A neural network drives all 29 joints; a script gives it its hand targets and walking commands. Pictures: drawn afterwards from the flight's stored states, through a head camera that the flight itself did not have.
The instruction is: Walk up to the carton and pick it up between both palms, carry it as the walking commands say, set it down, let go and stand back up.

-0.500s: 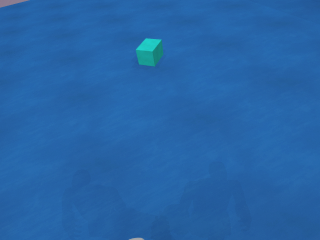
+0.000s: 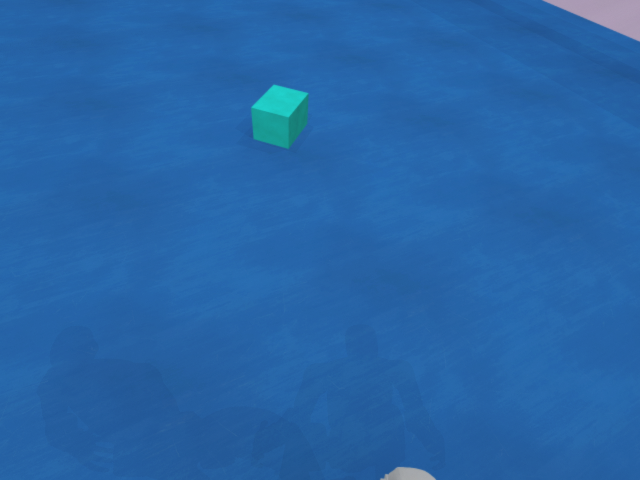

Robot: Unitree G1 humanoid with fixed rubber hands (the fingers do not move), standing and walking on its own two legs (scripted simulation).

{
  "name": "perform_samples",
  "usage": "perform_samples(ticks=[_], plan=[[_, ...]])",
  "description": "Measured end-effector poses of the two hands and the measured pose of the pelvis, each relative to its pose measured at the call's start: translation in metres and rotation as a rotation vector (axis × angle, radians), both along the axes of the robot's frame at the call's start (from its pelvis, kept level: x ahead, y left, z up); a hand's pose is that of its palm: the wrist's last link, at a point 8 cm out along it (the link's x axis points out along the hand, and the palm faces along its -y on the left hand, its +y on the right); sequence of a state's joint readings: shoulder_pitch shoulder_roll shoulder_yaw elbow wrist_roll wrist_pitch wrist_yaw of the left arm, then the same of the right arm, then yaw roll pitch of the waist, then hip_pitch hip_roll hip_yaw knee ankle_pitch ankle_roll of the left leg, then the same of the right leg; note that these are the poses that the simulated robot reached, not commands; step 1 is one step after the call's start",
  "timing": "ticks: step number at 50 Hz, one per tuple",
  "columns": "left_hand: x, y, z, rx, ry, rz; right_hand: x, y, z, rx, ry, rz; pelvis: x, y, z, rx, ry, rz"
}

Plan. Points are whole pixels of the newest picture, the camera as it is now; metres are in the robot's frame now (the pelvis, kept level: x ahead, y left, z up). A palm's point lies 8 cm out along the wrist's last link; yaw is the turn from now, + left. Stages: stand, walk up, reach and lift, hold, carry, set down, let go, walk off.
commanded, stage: walk up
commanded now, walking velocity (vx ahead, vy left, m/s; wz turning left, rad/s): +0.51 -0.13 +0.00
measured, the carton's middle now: (281, 116) +1.98 +0.10 -0.69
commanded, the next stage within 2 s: none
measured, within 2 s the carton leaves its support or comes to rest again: neither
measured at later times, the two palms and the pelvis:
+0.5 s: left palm (206, 373) +0.31 +0.18 -0.12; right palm (533, 428) +0.23 -0.33 -0.16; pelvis +0.24 -0.08 -0.01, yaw +0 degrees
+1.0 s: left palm (169, 318) +0.43 +0.27 -0.16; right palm (425, 248) +0.57 -0.23 -0.13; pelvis +0.47 +0.02 -0.02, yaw -1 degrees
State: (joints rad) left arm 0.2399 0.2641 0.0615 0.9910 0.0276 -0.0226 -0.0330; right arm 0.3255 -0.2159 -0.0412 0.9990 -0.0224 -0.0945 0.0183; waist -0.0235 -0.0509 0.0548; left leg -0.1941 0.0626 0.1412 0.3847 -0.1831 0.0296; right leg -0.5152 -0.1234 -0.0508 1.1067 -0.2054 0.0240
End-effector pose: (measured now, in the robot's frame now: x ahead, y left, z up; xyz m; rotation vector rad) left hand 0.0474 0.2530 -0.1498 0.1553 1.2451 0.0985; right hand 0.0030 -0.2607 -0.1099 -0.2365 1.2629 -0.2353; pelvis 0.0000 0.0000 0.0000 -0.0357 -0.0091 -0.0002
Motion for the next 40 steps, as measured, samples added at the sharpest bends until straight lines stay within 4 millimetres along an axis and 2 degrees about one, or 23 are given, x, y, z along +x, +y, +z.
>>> perform_samples(ticks=[3,5,9,12,15,17,19,21,25,29,32,34,37,40], plan=[[0.058,-0.004,0.006,-0.013,-0.058,-0.029,-0.022,0.002,0.004,-0.001,0.082,-0.062,0.025,-0.001,0.003,-0.002,-0.008,0.003],[0.094,-0.012,0.01,-0.024,-0.092,-0.048,-0.03,0.005,0.005,0.007,0.126,-0.097,0.041,-0.003,0.004,-0.002,-0.011,0.004],[0.163,-0.037,0.016,-0.053,-0.156,-0.09,-0.026,0.01,0.002,0.04,0.188,-0.146,0.076,-0.013,0.003,0.004,-0.012,0.006],[0.216,-0.063,0.021,-0.068,-0.207,-0.128,-0.008,0.007,-0.005,0.066,0.215,-0.171,0.106,-0.025,0.0,0.012,-0.004,0.004],[0.271,-0.086,0.025,-0.056,-0.265,-0.159,0.019,-0.003,-0.019,0.093,0.249,-0.188,0.14,-0.041,-0.008,0.028,0.009,-0.005],[0.303,-0.097,0.023,-0.026,-0.301,-0.163,0.041,-0.015,-0.034,0.109,0.271,-0.191,0.166,-0.053,-0.018,0.039,0.02,-0.003],[0.323,-0.101,0.019,0.02,-0.322,-0.145,0.072,-0.031,-0.049,0.121,0.278,-0.168,0.188,-0.066,-0.029,0.045,0.03,-0.002],[0.316,-0.095,0.019,0.061,-0.273,-0.104,0.118,-0.046,-0.055,0.123,0.227,-0.129,0.205,-0.073,-0.027,0.051,0.035,0.001],[0.267,-0.074,0.029,0.131,-0.096,0.012,0.227,-0.066,-0.05,0.128,0.077,-0.024,0.24,-0.078,-0.011,0.065,0.02,0.0],[0.222,-0.066,0.04,0.152,0.049,0.103,0.319,-0.068,-0.04,0.144,-0.029,0.057,0.274,-0.078,0.0,0.078,0.005,-0.003],[0.199,-0.067,0.044,0.148,0.138,0.153,0.376,-0.058,-0.034,0.162,-0.085,0.101,0.298,-0.072,0.003,0.082,-0.001,-0.005],[0.192,-0.069,0.045,0.137,0.187,0.18,0.411,-0.046,-0.031,0.177,-0.116,0.129,0.314,-0.067,0.004,0.083,-0.003,-0.006],[0.192,-0.068,0.043,0.115,0.245,0.213,0.462,-0.022,-0.026,0.2,-0.155,0.171,0.339,-0.054,0.004,0.077,-0.002,-0.005],[0.206,-0.058,0.037,0.094,0.287,0.236,0.514,0.007,-0.023,0.212,-0.19,0.212,0.368,-0.038,0.0,0.065,0.004,-0.004]])
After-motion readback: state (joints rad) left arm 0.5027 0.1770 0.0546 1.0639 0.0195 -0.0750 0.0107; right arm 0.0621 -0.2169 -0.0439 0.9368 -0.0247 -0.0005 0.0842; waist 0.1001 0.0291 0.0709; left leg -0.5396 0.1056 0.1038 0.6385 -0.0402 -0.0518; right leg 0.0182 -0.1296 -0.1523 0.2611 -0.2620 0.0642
